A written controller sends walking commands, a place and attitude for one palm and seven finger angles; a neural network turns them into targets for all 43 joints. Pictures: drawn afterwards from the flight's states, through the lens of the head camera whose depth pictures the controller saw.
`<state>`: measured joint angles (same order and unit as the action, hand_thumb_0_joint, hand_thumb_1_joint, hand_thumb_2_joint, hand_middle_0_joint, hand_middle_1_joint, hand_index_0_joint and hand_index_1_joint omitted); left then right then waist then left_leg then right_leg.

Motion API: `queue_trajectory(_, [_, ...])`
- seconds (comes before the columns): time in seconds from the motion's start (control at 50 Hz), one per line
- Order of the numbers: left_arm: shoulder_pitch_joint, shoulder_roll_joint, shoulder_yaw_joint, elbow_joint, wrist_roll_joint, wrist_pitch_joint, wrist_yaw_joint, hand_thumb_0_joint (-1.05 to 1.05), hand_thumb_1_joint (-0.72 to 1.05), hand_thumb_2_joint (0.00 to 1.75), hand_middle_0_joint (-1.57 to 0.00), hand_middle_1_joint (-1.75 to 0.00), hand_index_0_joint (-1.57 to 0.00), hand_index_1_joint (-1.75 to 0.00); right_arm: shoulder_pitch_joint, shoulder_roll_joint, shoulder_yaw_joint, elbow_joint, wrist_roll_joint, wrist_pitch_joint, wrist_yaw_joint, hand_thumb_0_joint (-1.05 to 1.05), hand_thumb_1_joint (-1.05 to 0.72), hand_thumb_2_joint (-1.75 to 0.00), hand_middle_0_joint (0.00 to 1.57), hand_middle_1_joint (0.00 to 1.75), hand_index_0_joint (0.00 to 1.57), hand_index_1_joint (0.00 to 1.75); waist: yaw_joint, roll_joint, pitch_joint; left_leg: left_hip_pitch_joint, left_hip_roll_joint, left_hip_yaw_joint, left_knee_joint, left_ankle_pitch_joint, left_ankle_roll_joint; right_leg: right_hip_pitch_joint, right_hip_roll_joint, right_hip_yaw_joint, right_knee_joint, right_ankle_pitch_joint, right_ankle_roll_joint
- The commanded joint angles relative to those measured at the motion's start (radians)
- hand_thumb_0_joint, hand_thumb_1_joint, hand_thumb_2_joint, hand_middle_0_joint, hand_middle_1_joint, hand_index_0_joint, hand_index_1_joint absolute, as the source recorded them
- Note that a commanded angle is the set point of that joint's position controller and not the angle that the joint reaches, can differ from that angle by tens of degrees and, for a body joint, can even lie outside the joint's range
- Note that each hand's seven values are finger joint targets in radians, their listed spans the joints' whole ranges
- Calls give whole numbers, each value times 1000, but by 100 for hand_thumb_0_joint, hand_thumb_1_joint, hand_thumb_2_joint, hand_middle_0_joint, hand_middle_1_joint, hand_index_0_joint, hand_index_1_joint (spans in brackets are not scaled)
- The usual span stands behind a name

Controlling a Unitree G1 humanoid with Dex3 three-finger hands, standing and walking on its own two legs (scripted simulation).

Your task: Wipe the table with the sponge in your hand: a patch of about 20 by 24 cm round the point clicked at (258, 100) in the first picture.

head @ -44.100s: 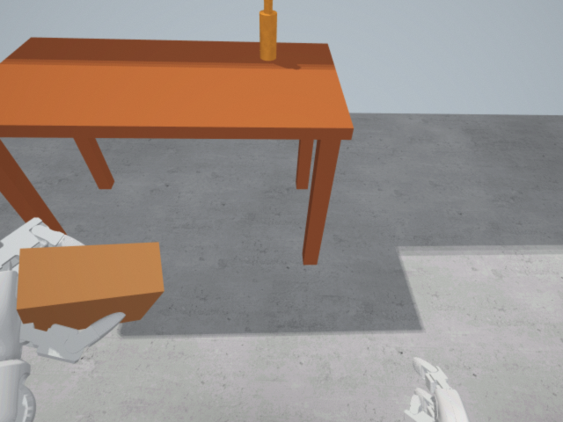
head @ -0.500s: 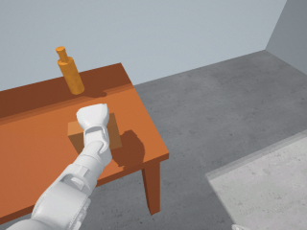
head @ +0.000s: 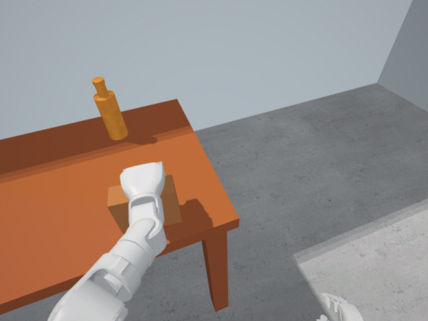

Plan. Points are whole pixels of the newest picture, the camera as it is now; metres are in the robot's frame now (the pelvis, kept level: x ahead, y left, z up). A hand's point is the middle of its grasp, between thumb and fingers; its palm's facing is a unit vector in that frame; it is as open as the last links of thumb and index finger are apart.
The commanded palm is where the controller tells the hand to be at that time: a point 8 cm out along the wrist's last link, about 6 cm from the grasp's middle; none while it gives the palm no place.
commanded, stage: wipe back along the third lane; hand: left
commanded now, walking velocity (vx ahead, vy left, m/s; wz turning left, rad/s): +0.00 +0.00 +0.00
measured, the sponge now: (149, 210) +0.36 +0.19 -0.01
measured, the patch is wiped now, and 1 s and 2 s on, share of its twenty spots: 0.95 0.95 0.95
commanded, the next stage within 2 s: slide back across to the middle lane in 0.06 s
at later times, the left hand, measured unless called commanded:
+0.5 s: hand (142, 201) +0.35 +0.18 +0.04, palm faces +0.01 -0.09 -1.00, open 9.7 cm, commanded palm +0.30 +0.19 +0.09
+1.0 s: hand (115, 218) +0.31 +0.23 +0.04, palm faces -0.06 -0.06 -1.00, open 9.7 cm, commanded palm +0.29 +0.23 +0.08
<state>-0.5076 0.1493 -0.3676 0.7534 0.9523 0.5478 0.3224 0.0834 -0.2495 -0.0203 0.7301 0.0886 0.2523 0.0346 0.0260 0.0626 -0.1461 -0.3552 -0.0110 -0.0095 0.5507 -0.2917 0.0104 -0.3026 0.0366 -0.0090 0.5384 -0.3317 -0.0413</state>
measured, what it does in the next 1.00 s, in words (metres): stands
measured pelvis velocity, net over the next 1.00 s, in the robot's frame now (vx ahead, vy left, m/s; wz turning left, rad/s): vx -0.01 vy -0.01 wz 0.00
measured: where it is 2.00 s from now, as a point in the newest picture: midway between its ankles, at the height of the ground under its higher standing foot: outside the picture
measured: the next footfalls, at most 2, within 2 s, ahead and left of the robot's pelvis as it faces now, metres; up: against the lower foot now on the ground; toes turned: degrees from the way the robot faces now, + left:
none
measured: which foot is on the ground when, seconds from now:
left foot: down 0.00-1.00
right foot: down 0.00-1.00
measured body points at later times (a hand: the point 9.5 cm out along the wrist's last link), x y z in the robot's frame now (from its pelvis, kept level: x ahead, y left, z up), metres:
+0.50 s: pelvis +0.01 +0.00 +0.00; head -0.01 -0.04 +0.45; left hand +0.34 +0.18 +0.09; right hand +0.19 -0.24 -0.11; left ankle -0.01 +0.12 -0.73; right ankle -0.04 -0.10 -0.73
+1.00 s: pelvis -0.01 -0.01 +0.00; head -0.02 -0.05 +0.45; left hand +0.31 +0.23 +0.09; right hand +0.19 -0.25 -0.10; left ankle -0.01 +0.12 -0.73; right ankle -0.04 -0.10 -0.73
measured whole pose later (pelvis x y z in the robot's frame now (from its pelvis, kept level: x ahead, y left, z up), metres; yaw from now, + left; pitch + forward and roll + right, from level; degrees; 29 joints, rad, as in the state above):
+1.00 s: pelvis -0.01 -0.01 +0.00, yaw +0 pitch +1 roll +1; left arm -0.23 0.32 -0.21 0.45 0.97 0.42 0.18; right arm 0.07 -0.27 0.00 0.69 0.09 0.19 -0.02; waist 0.04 0.07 -0.07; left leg -0.26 0.00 -0.01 0.50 -0.26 0.00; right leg -0.22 0.05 -0.01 0.51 -0.31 -0.06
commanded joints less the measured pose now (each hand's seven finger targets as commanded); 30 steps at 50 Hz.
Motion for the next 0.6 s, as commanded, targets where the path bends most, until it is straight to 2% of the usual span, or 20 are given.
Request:
queue_trajectory(0.0, [-139,-29,-13,-93,-31,9,-45,0,10,130,-120,-160,-120,-160,-163,-113,-28,-158,-2,-26,5,0,-90,-90,20,30,20,30,-11,-154,-134,88,-22,28,-40,269,28,89,0,-8,-50,442,-28])
queue_trajectory(0.02, [-124,-34,-18,-111,-35,12,-48,0,10,130,-120,-160,-120,-160,-169,-112,-28,-165,-2,-26,6,0,-90,-90,20,30,20,30,-6,-157,-139,89,-24,29,-39,268,29,95,0,-7,-52,441,-27])
queue_trajectory(0.06, [-156,-10,-4,-114,-28,16,-49,0,10,130,-120,-160,-120,-160,-177,-114,-24,-158,-1,-22,1,0,-90,-90,20,30,20,30,-14,-161,-122,87,-24,31,-37,266,28,87,-2,-2,-52,450,-26])
queue_trajectory(0.08, [-162,0,7,-126,-31,20,-52,0,10,130,-120,-160,-120,-160,-182,-116,-25,-161,-2,-21,-1,0,-90,-90,20,30,20,30,-8,-152,-127,85,-24,29,-42,262,26,89,-1,1,-55,441,-28])
queue_trajectory(0.1, [-173,-4,-2,-119,-22,20,-51,0,10,130,-120,-160,-120,-160,-177,-114,-23,-157,-2,-21,-2,0,-90,-90,20,30,20,30,-18,-165,-127,90,-23,30,-37,267,27,86,-3,-3,-47,449,-27])
queue_trajectory(0.12, [-163,-15,-11,-117,-25,22,-54,0,10,130,-120,-160,-120,-160,-180,-112,-22,-162,-1,-22,-2,0,-90,-90,20,30,20,30,-15,-166,-121,86,-25,30,-37,262,28,84,-3,-2,-50,446,-25])
queue_trajectory(0.14, [-174,0,0,-116,-16,21,-53,0,10,130,-120,-160,-120,-160,-180,-113,-21,-157,-2,-21,-3,0,-90,-90,20,30,20,30,-16,-155,-124,90,-24,30,-34,269,26,80,-4,1,-48,454,-27])
queue_trajectory(0.18, [-151,64,59,-175,-17,15,-50,0,10,130,-120,-160,-120,-160,-187,-117,-24,-171,-6,-20,-5,0,-90,-90,20,30,20,30,8,-141,-182,99,-26,26,-36,297,25,129,-3,9,-39,488,-31])
queue_trajectory(0.2, [-134,46,43,-183,-18,13,-50,0,10,130,-120,-160,-120,-160,-189,-112,-22,-177,-5,-22,-7,0,-90,-90,20,30,20,30,3,-151,-186,107,-28,30,-34,302,28,140,-5,6,-39,499,-26])
queue_trajectory(0.22, [-139,61,51,-203,-15,12,-50,0,10,130,-120,-160,-120,-160,-191,-112,-21,-177,-4,-21,-8,0,-90,-90,20,30,20,30,1,-148,-179,108,-27,31,-35,302,28,141,-6,10,-42,506,-26])
queue_trajectory(0.28, [-105,99,82,-271,-12,12,-52,0,10,130,-120,-160,-120,-160,-198,-113,-21,-191,-4,-25,-7,0,-90,-90,20,30,20,30,16,-129,-195,124,-27,24,-43,337,28,172,-3,11,-41,534,-31])
queue_trajectory(0.36, [-31,152,119,-337,-7,22,-56,0,10,130,-120,-160,-120,-160,-205,-116,-15,-199,-3,-36,-7,0,-90,-90,20,30,20,30,23,-140,-175,133,-31,33,-49,353,32,206,-4,17,-50,588,-25])
queue_trajectory(0.38, [-23,199,156,-362,-6,25,-60,0,10,130,-120,-160,-120,-160,-212,-121,-16,-203,-2,-35,-9,0,-90,-90,20,30,20,30,31,-122,-180,131,-31,30,-57,354,31,220,-5,26,-49,586,-28])
queue_trajectory(0.42, [24,177,133,-382,3,26,-68,0,10,130,-120,-160,-120,-160,-209,-117,-12,-208,0,-44,-8,0,-90,-90,20,30,20,30,28,-126,-155,138,-34,33,-56,367,34,216,-2,19,-47,603,-25])
queue_trajectory(0.46, [64,211,156,-401,6,28,-77,0,10,130,-120,-160,-120,-160,-214,-120,-8,-211,1,-54,-9,0,-90,-90,20,30,20,30,32,-132,-142,135,-36,36,-58,360,34,222,-2,27,-51,612,-23])
queue_trajectory(0.48, [88,260,201,-413,8,28,-81,0,10,130,-120,-160,-120,-160,-220,-127,-11,-212,1,-52,-9,0,-90,-90,20,30,20,30,44,-113,-142,132,-35,29,-66,356,30,226,-1,44,-53,595,-28])
queue_trajectory(0.5, [75,211,147,-434,12,26,-88,0,10,130,-120,-160,-120,-160,-219,-120,-6,-215,5,-54,-11,0,-90,-90,20,30,20,30,27,-109,-133,138,-35,33,-68,347,33,216,-3,27,-51,572,-23])
queue_trajectory(0.52, [81,205,143,-438,10,26,-94,0,10,130,-120,-160,-120,-160,-217,-119,-9,-216,6,-59,-11,0,-90,-90,20,30,20,30,26,-126,-112,137,-34,31,-69,338,35,203,1,26,-59,551,-23])
queue_trajectory(0.54, [81,219,152,-446,9,23,-100,0,10,130,-120,-160,-120,-160,-218,-123,-9,-216,5,-65,-13,0,-90,-90,20,30,20,30,25,-128,-112,141,-35,33,-69,330,37,201,0,30,-65,550,-22])
queue_trajectory(0.58, [92,307,231,-455,6,13,-104,0,10,130,-120,-160,-120,-160,-220,-135,-11,-211,0,-66,-22,0,-90,-90,20,30,20,30,39,-123,-118,135,-37,30,-75,313,36,215,1,53,-72,536,-23])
